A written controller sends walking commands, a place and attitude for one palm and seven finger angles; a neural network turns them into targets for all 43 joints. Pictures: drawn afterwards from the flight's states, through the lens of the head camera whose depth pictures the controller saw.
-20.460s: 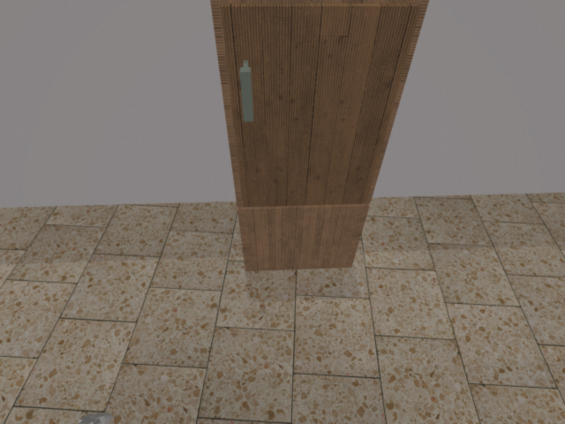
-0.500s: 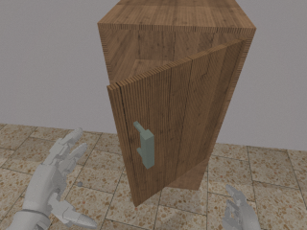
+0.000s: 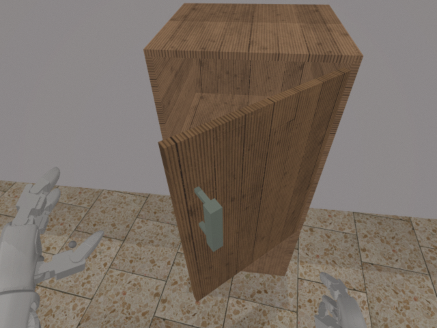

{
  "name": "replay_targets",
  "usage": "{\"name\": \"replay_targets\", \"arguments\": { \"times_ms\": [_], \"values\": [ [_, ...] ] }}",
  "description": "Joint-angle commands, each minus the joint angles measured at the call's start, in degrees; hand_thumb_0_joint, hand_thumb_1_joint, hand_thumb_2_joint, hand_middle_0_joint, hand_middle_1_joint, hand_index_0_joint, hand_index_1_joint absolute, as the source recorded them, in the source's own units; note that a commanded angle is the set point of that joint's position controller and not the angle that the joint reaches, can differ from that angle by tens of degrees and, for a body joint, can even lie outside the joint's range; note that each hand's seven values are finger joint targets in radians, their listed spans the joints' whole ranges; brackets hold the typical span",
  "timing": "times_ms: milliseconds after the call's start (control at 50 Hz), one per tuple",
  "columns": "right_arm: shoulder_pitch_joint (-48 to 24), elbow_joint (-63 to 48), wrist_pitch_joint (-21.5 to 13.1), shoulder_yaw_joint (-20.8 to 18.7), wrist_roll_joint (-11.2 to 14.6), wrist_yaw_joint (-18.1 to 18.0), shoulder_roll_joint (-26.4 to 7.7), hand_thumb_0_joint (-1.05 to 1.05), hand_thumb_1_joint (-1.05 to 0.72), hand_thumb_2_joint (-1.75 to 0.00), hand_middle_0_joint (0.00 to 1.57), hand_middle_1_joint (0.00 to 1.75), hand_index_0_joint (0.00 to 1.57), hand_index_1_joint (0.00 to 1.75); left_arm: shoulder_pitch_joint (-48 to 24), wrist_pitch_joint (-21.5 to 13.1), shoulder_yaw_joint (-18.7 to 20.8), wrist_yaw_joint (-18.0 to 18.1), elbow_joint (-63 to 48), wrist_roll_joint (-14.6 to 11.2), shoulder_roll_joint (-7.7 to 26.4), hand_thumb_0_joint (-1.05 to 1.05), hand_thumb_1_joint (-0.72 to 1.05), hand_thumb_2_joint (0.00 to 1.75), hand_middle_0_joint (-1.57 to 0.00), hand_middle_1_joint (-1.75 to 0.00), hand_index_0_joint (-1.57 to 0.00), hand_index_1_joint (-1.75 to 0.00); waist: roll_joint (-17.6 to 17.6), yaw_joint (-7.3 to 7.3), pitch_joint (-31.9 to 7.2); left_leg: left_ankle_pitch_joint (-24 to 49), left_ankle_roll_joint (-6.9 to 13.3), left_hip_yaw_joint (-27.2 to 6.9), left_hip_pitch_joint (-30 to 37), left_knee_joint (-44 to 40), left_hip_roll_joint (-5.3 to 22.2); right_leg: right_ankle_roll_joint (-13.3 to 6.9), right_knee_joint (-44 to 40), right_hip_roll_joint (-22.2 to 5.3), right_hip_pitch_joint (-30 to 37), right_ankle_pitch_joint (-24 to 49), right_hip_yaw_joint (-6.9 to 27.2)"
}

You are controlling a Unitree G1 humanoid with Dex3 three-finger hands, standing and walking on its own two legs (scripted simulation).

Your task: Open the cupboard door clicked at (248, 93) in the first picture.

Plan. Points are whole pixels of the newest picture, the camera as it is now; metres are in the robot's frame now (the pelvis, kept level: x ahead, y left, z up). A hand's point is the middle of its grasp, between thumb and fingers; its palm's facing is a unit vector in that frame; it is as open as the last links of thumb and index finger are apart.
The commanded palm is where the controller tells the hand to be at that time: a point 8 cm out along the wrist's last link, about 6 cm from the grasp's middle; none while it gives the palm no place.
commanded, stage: draw the hand back to the body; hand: left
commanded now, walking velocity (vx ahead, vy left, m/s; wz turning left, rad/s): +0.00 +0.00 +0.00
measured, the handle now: (207, 218) +0.29 +0.06 +0.07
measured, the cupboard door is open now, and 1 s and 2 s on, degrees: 42 42 42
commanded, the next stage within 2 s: step back with the hand held close in 0.56 s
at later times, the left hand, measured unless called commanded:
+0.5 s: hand (64, 236) +0.18 +0.25 +0.16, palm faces +0.45 -0.81 -0.39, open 7.5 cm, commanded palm +0.14 +0.29 +0.17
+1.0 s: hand (60, 247) +0.17 +0.25 +0.14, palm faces +0.34 -0.80 -0.49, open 7.4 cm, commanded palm +0.12 +0.30 +0.18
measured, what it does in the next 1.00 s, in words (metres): stands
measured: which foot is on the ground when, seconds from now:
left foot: down 0.00-1.00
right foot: down 0.00-1.00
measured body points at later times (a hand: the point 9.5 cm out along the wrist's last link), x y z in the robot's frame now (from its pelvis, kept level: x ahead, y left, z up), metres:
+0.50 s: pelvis +0.00 -0.01 +0.00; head -0.03 -0.03 +0.45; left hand +0.15 +0.29 +0.18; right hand +0.18 -0.23 -0.08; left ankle -0.02 +0.10 -0.74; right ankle +0.00 -0.11 -0.74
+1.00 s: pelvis -0.03 +0.00 +0.00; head -0.02 -0.01 +0.45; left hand +0.15 +0.29 +0.17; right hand +0.14 -0.25 -0.08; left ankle -0.02 +0.10 -0.74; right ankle +0.00 -0.11 -0.74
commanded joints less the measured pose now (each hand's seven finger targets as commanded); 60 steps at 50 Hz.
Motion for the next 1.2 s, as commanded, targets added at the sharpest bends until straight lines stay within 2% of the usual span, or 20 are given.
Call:
{"name": "replay_targets", "arguments": {
  "times_ms": [0, 80, 160, 240, 420, 540, 600, 640, 660, 680, 700, 760, 820, 900, 940, 1020, 1060, 1100, 1120, 1180],
  "values": [
    [-8.3, -9.2, -2.2, -3.0, 0.3, -0.4, -6.0, 0.0, -0.9, -0.9, 0.2, 0.3, 0.2, 0.3, -6.4, -4.1, 8.1, 0.9, -11.3, -0.2, 9.5, 0.0, 0.62, 0.78, -0.19, -0.3, -0.19, -0.3, -0.2, -0.14, -2.2, 13.2, -0.6, -1.7, -2.6, -6.2, 2.1, -0.9, -4.5, -0.4, 2.9, 8.1, 1.7],
    [-8.5, -8.7, -2.1, -3.1, 0.2, -0.3, -6.0, 0.0, -0.9, -0.9, 0.2, 0.3, 0.2, 0.3, -7.3, -4.5, 10.5, 1.1, -11.4, -0.4, 10.9, 0.0, 0.76, 0.84, -0.19, -0.3, -0.19, -0.3, 1.6, 0.24, -3.5, 16.0, -0.7, -1.7, -1.8, -6.3, 2.1, -1.0, -4.4, -0.5, 4.2, 10.5, 1.9],
    [-8.6, -8.1, -1.7, -3.5, 0.3, -0.2, -6.1, 0.0, -0.9, -0.9, 0.2, 0.3, 0.2, 0.3, -8.6, -4.5, 12.5, 1.2, -9.7, -0.7, 12.1, 0.0, 0.9, 0.9, -0.2, -0.3, -0.2, -0.3, 0.3, 0.17, -3.1, 17.0, -0.6, -1.4, -1.3, -6.4, 2.2, -0.9, -4.9, -0.5, 4.3, 11.6, 2.0],
    [-8.6, -8.1, -1.3, -3.8, 0.4, 0.1, -6.5, 0.0, -0.9, -0.9, 0.2, 0.3, 0.2, 0.3, -7.9, -4.5, 9.9, 0.6, -8.4, -0.8, 9.7, 0.0, 0.9, 0.9, -0.2, -0.3, -0.2, -0.3, -0.5, -0.18, -2.4, 17.0, -0.3, -1.1, -0.8, -6.6, 2.2, -0.6, -5.4, -0.5, 3.7, 11.6, 1.9],
    [-9.3, -7.7, -1.8, -3.9, 0.4, -0.2, -6.3, 0.0, -0.9, -0.9, 0.2, 0.3, 0.2, 0.3, -9.0, -5.1, 12.3, 1.1, -9.9, -0.6, 12.7, 0.0, 0.9, 0.9, -0.2, -0.3, -0.2, -0.3, 1.3, 0.27, -3.1, 14.6, -0.1, -0.9, -0.6, -6.3, 1.8, -0.8, -6.5, -0.7, 3.9, 10.1, 2.6],
    [-9.2, -7.5, -2.0, -4.0, 0.5, -0.3, -6.0, 0.0, -0.9, -0.9, 0.2, 0.3, 0.2, 0.3, -8.6, -5.4, 11.2, 0.9, -7.9, -0.8, 11.2, 0.0, 0.9, 0.9, -0.2, -0.3, -0.2, -0.3, -1.5, -0.09, -0.8, 12.1, 0.2, -0.6, -0.9, -6.5, 1.7, -0.5, -7.7, -0.5, 2.2, 7.4, 2.9],
    [-9.2, -7.4, -2.4, -4.0, 0.5, -0.1, -6.0, 0.0, -0.9, -0.9, 0.2, 0.3, 0.2, 0.3, -9.1, -5.9, 11.2, 0.9, -8.9, -0.6, 11.2, 0.0, 0.9, 0.9, -0.2, -0.3, -0.2, -0.3, 1.3, -0.07, -1.9, 11.2, 0.1, -0.4, -0.3, -6.6, 1.6, -0.5, -7.9, -0.6, 2.4, 6.5, 3.2],
    [-9.2, -7.3, -2.5, -3.9, 0.4, -0.1, -6.0, 0.0, -0.9, -0.9, 0.2, 0.3, 0.2, 0.3, -8.7, -5.9, 11.3, 0.9, -7.8, -0.7, 11.2, 0.0, 0.9, 0.9, -0.2, -0.3, -0.2, -0.3, 0.1, 0.04, -1.1, 11.4, 0.1, -0.7, -0.8, -6.9, 1.7, -0.5, -7.8, -0.6, 2.5, 6.7, 3.0],
    [-9.5, -7.3, -2.6, -4.0, 0.6, -0.1, -6.1, 0.0, -0.9, -0.9, 0.2, 0.3, 0.2, 0.3, -13.3, -6.3, 11.9, 1.1, -10.9, -0.6, 12.7, 0.0, 0.9, 0.9, -0.2, -0.3, -0.2, -0.3, 1.1, -0.25, -2.7, 11.5, 0.2, -0.6, 0.0, -6.6, 1.6, -0.5, -7.9, -0.7, 2.7, 6.8, 3.4],
    [-7.5, -9.4, -1.5, -3.9, 1.3, 0.0, -7.3, 0.0, -0.9, -0.9, 0.2, 0.3, 0.2, 0.3, -16.4, -8.4, 19.7, 1.4, -11.7, -0.7, 19.9, 0.0, 0.9, 0.9, -0.2, -0.3, -0.2, -0.3, -2.5, -2.71, 2.3, 7.4, 1.3, -2.1, -4.1, -4.7, 2.4, -0.2, -11.2, -3.2, -3.9, 7.6, 9.4],
    [-7.3, -8.2, -0.5, -4.3, 0.9, 0.1, -6.5, 0.0, -0.9, -0.9, 0.2, 0.3, 0.2, 0.3, -9.8, -8.2, 16.2, 0.6, -5.6, -0.6, 14.8, 0.0, 0.9, 0.9, -0.2, -0.3, -0.2, -0.3, -7.2, -3.03, 1.7, 7.1, 1.3, -2.8, -3.7, -2.8, 2.1, -0.3, -12.1, -4.5, -4.6, 6.4, 9.5],
    [-7.4, -9.2, 1.3, -4.8, 0.6, 0.4, -7.2, 0.0, -0.9, -0.9, 0.2, 0.3, 0.2, 0.3, -3.3, -8.6, 13.0, -0.1, -6.1, -0.2, 11.7, 0.0, 0.9, 0.9, -0.2, -0.3, -0.2, -0.3, -2.9, -3.22, -2.2, 10.9, 0.9, -1.8, -3.3, -1.9, 2.5, -0.4, -10.0, -5.6, -4.4, 11.0, 8.3],
    [-7.5, -10.0, 2.3, -5.4, 0.7, 0.1, -7.7, 0.0, -0.9, -0.9, 0.2, 0.3, 0.2, 0.3, -1.6, -8.9, 14.1, 0.5, -9.6, 0.0, 13.4, 0.0, 0.9, 0.9, -0.2, -0.3, -0.2, -0.3, -1.2, -3.15, -6.3, 15.4, 0.7, -2.2, -4.0, -2.3, 3.5, -0.3, -6.4, -5.7, -2.0, 16.9, 7.0],
    [-7.0, -11.5, 3.4, -5.9, 1.1, -0.3, -7.4, 0.0, -0.9, -0.9, 0.2, 0.3, 0.2, 0.3, 0.1, -8.7, 16.0, 1.4, -12.5, -0.1, 15.1, 0.0, 0.9, 0.9, -0.2, -0.3, -0.2, -0.3, -4.1, -3.35, -9.4, 18.9, 0.5, -2.5, -5.8, -1.4, 4.4, 0.1, -2.7, -5.2, -0.8, 21.7, 7.2],
    [-7.1, -11.7, 3.6, -6.1, 1.1, -0.6, -7.1, 0.0, -0.9, -0.9, 0.2, 0.3, 0.2, 0.3, 0.9, -9.0, 17.4, 2.0, -13.9, 0.0, 16.3, 0.0, 0.9, 0.9, -0.2, -0.3, -0.2, -0.3, -1.8, -3.15, -10.4, 19.8, 0.5, -3.3, -7.2, -1.8, 4.9, 0.0, -0.5, -5.2, 0.1, 22.2, 6.9],
    [-7.3, -12.4, 3.3, -6.3, 1.1, -0.9, -7.5, 0.0, -0.9, -0.9, 0.2, 0.3, 0.2, 0.3, 1.4, -9.5, 17.9, 2.5, -16.3, 0.4, 16.5, 0.0, 0.9, 0.9, -0.2, -0.3, -0.2, -0.3, 1.5, -3.03, -8.4, 14.9, 1.3, -5.2, -12.7, -3.5, 6.0, 0.3, 2.1, -4.0, -0.7, 16.7, 6.7],
    [-6.5, -12.9, 3.2, -6.2, 1.0, -0.7, -7.5, 0.0, -0.9, -0.9, 0.2, 0.3, 0.2, 0.3, 2.5, -9.7, 17.9, 2.6, -16.0, 0.5, 15.7, 0.0, 0.9, 0.9, -0.2, -0.3, -0.2, -0.3, 0.9, -3.08, -7.9, 10.5, 1.9, -6.1, -16.6, -5.0, 7.2, 0.7, 4.3, -3.2, 0.4, 13.7, 6.5],
    [-6.2, -13.1, 3.0, -6.4, 1.1, -0.6, -7.8, 0.0, -0.9, -0.9, 0.2, 0.3, 0.2, 0.3, 2.3, -9.9, 17.7, 2.6, -15.4, 0.8, 14.9, 0.0, 0.9, 0.9, -0.2, -0.3, -0.2, -0.3, 0.9, -3.35, -6.2, 3.9, 2.6, -6.3, -21.3, -5.7, 7.7, 0.7, 5.8, -3.0, 0.8, 10.8, 7.2],
    [-6.4, -13.1, 2.7, -6.5, 1.0, -0.7, -8.1, 0.0, -0.9, -0.9, 0.2, 0.3, 0.2, 0.3, 2.0, -10.1, 17.8, 2.7, -15.7, 1.1, 14.9, 0.0, 0.9, 0.9, -0.2, -0.3, -0.2, -0.3, 3.0, -3.29, -5.8, 0.7, 2.9, -7.0, -23.7, -6.3, 7.8, 0.7, 6.6, -2.9, 1.9, 10.3, 7.1],
    [-5.2, -13.5, 2.1, -6.4, 1.0, -0.5, -8.2, 0.0, -0.9, -0.9, 0.2, 0.3, 0.2, 0.3, 1.0, -10.6, 18.2, 2.7, -15.5, 1.6, 14.7, 0.0, 0.9, 0.9, -0.2, -0.3, -0.2, -0.3, 0.5, -3.74, -4.0, -11.5, 4.0, -8.0, -30.7, -7.1, 8.4, 0.7, 8.9, -2.9, 2.9, 5.6, 8.2]
  ]
}}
